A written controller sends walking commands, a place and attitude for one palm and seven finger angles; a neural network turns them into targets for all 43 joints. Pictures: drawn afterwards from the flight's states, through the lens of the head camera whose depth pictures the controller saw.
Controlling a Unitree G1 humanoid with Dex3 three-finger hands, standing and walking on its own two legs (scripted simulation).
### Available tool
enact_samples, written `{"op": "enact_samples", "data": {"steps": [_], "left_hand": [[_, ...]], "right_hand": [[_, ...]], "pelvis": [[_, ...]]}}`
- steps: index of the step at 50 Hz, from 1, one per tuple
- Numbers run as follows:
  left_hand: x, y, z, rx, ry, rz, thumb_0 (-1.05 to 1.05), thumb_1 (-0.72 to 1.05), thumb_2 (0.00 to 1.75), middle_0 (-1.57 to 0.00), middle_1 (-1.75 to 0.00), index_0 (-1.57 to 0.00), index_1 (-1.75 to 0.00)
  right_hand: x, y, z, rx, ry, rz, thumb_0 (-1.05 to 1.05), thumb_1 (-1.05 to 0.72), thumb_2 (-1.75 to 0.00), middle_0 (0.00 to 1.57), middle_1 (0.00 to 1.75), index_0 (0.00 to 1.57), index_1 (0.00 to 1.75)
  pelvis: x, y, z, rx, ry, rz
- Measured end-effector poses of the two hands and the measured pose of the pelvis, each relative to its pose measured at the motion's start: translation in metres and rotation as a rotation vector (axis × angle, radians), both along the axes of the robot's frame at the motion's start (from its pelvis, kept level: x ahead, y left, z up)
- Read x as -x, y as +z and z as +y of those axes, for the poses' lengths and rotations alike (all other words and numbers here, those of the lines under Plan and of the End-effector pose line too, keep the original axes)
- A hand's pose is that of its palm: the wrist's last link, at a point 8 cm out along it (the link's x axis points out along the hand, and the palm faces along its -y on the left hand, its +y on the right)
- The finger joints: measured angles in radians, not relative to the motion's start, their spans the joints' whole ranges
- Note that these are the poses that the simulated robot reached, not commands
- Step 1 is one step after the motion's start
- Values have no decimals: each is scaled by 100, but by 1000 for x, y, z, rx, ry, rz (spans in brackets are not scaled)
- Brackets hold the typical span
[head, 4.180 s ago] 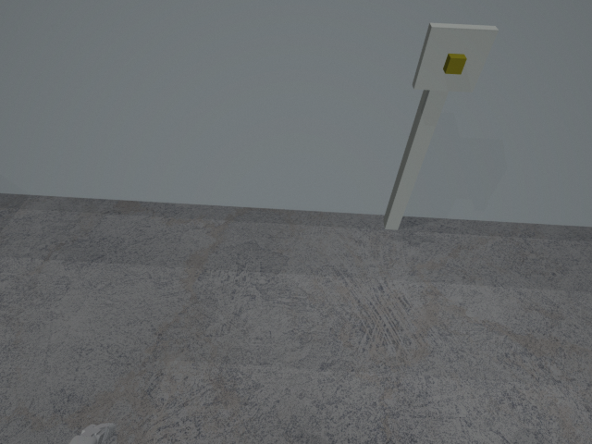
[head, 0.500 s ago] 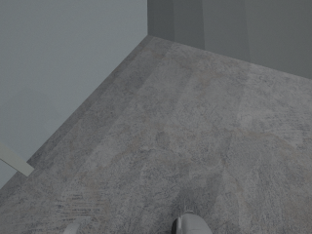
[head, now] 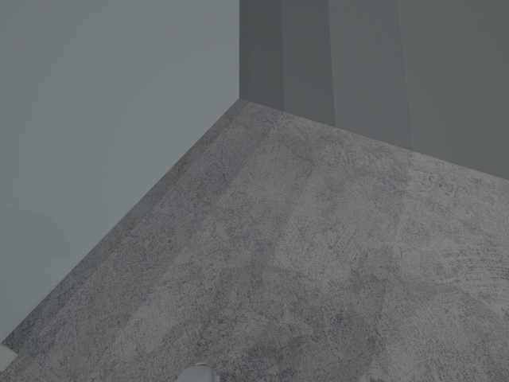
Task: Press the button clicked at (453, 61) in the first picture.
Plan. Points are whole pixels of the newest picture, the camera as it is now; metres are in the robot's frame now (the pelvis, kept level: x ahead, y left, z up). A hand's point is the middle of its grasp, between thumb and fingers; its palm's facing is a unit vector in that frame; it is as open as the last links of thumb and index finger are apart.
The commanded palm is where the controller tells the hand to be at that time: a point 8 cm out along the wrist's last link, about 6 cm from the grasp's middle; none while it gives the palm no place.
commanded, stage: walk to a spot facing it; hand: left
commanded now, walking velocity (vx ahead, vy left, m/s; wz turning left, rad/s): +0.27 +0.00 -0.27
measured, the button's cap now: out of the picture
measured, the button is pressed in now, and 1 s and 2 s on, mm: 0 0 0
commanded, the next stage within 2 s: turn to face it in 0.08 s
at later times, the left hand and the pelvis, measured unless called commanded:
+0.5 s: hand (172, 308) +0.27 +0.20 -0.16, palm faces +0.02 -0.98 -0.21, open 7.3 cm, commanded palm none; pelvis +0.16 +0.02 +0.00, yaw +0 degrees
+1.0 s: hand (117, 369) +0.16 +0.28 -0.19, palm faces +0.36 -0.90 -0.26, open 7.4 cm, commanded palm none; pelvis +0.18 +0.05 -0.02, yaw +18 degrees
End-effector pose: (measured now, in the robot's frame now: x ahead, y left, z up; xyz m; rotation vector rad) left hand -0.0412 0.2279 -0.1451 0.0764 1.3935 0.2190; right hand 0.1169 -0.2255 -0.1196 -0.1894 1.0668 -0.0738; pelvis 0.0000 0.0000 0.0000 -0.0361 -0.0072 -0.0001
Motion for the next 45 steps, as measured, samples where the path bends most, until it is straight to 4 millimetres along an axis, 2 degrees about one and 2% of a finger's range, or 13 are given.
{"op": "enact_samples", "data": {"steps": [4, 7, 11, 14, 20, 24, 27, 31, 35, 40, 45], "left_hand": [[-7, -16, 8, 46, 31, 95, 0, 91, 89, -20, -30, -20, -30], [-28, -19, 18, 66, 1, 150, 1, 91, 89, -20, -30, -20, -30], [-89, -12, 33, 62, -68, 116, 1, 91, 89, -20, -30, -19, -30], [-145, -7, 40, 42, -111, 38, 1, 91, 89, -20, -30, -19, -30], [-247, 4, 35, -2, -140, -145, 1, 92, 90, -19, -30, -19, -30], [-296, 11, 23, -32, -144, -234, 1, 92, 90, -19, -30, -19, -30], [-318, 16, 12, -60, -138, -286, 0, 92, 89, -20, -30, -19, -30], [-318, 25, 5, -73, -91, -310, 0, 91, 89, -20, -30, -20, -30], [-297, 26, 8, -78, -19, -279, 0, 91, 89, -20, -30, -20, -30], [-260, 17, 32, -95, 87, -226, -1, 92, 89, -20, -30, -20, -30], [-213, -11, 66, -87, 191, -153, 0, 92, 89, -20, -30, -20, -30]], "right_hand": [[-57, -2, 24, 24, 29, -47, 0, -91, -90, 20, 30, 19, 30], [-71, -1, 36, 29, -4, -67, 0, -91, -90, 20, 30, 20, 30], [-54, 0, 44, 24, -103, -2, -1, -91, -90, 20, 30, 20, 30], [-38, 4, 31, 63, -194, 50, -3, -95, -90, 20, 30, 20, 30], [2, -6, 26, 48, -213, 285, -2, -94, -90, 20, 30, 20, 30], [16, -21, 25, -6, -218, 406, -1, -93, -90, 20, 30, 20, 30], [12, -35, 21, -47, -207, 453, 0, -92, -90, 20, 30, 20, 30], [-23, -37, 14, -57, -141, 439, 0, -91, -90, 20, 30, 20, 30], [-78, -34, 8, -40, -58, 351, 0, -91, -90, 20, 30, 20, 30], [-154, -23, 10, 15, 62, 215, 0, -91, -90, 20, 30, 19, 30], [-224, -11, 31, 97, 190, 71, 0, -91, -90, 20, 30, 19, 30]], "pelvis": [[-42, -11, 21, 0, -13, -9], [-64, -12, 33, -14, -57, -25], [-90, -2, 41, -12, -93, -30], [-108, 4, 44, -13, -97, -21], [-138, 6, 36, -19, -46, -8], [-156, 0, 22, -34, -6, -5], [-167, -8, 11, -38, 28, -1], [-173, -3, 5, -46, 95, 1], [-178, 0, 6, -52, 148, -1], [-181, -2, 15, -45, 213, 0], [-182, -18, 37, -24, 274, -2]]}}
